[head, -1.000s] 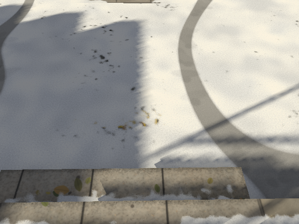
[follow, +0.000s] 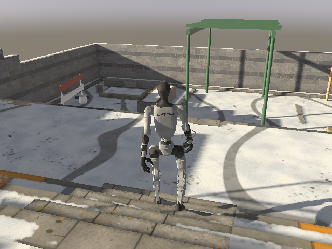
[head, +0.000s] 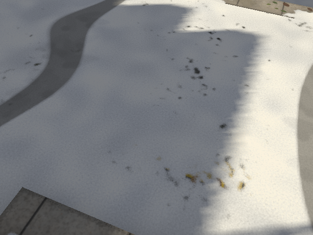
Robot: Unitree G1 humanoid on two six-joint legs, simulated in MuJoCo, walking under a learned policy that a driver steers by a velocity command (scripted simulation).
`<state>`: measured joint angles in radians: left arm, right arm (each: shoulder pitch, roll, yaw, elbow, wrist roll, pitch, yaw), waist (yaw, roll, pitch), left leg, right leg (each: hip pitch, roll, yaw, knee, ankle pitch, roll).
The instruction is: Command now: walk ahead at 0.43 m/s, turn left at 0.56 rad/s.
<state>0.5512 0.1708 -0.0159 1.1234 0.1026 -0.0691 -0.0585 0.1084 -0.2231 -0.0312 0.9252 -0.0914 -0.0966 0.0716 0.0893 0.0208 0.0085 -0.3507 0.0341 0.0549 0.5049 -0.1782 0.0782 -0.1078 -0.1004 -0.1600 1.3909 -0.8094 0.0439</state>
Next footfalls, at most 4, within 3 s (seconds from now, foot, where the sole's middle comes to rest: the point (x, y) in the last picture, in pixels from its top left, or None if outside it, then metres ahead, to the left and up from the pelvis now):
0.38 right None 0.33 -0.12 -0.91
1.06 left None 0.29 0.27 -0.78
1.46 right None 0.48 0.15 -0.91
1.76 left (72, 228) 0.55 0.45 -0.91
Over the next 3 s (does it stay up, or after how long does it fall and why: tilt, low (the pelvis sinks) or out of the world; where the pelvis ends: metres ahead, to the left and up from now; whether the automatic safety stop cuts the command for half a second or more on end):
stays up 0.66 0.15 -0.30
